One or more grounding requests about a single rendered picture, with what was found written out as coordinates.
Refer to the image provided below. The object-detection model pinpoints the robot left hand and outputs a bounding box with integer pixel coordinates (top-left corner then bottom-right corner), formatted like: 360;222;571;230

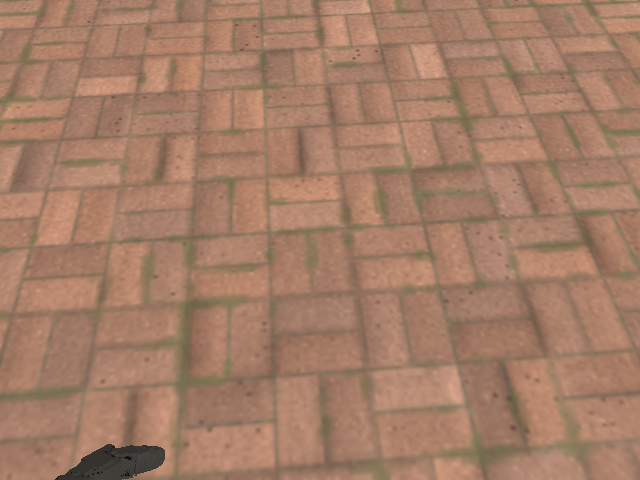
55;444;165;480

